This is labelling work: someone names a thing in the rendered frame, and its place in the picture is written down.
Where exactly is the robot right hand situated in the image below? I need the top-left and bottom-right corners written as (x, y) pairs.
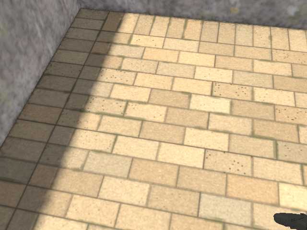
top-left (273, 213), bottom-right (307, 230)

